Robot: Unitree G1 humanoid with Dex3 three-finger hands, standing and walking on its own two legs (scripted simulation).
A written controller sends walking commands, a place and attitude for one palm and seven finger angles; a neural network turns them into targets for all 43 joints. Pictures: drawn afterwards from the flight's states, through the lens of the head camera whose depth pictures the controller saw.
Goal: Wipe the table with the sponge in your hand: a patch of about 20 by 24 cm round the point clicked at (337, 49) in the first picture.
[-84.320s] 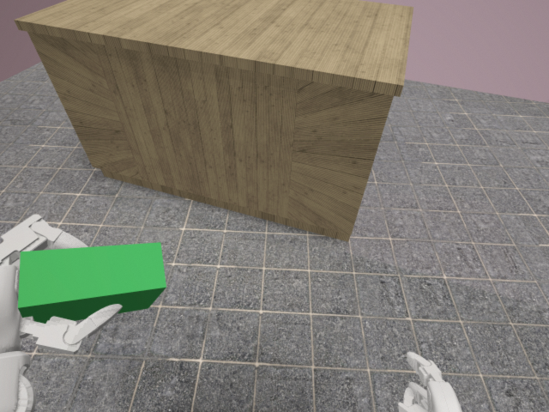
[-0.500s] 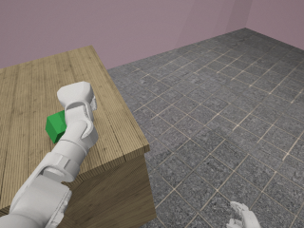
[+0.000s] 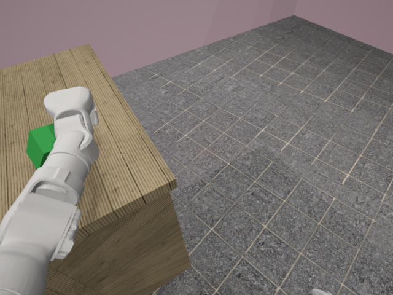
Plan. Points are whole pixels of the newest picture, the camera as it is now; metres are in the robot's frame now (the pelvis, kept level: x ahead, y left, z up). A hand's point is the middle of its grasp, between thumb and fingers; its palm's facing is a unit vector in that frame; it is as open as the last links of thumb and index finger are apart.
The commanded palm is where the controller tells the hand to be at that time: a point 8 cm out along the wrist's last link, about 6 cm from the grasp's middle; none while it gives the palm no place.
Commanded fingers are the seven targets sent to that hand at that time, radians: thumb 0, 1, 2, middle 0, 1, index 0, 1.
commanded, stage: wipe forward along the third lane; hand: left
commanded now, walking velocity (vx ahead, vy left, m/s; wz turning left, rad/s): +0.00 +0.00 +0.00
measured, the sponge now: (57, 146) +0.42 +0.32 +0.09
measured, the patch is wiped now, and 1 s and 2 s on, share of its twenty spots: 0.80 0.95 0.95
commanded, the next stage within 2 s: wipe back along the third lane in 0.72 s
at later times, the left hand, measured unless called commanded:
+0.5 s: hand (75, 112) +0.48 +0.28 +0.13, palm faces -0.09 +0.05 -0.99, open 7.2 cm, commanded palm +0.47 +0.29 +0.15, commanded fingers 0.00 0.10 1.30 -1.20 -1.60 -1.20 -1.60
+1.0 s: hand (72, 106) +0.51 +0.30 +0.13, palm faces -0.09 +0.09 -0.99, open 7.2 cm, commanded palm +0.48 +0.29 +0.14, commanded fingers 0.00 0.10 1.30 -1.20 -1.60 -1.20 -1.60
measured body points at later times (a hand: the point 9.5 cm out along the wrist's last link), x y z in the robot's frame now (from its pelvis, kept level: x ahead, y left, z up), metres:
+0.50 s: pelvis +0.02 +0.02 +0.00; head +0.05 +0.00 +0.45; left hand +0.48 +0.28 +0.19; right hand +0.07 -0.26 -0.14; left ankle +0.01 +0.13 -0.73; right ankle -0.02 -0.06 -0.73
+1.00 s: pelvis +0.02 +0.04 +0.00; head +0.07 +0.02 +0.44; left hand +0.51 +0.29 +0.19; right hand +0.03 -0.23 -0.14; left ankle +0.01 +0.13 -0.73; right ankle -0.02 -0.06 -0.73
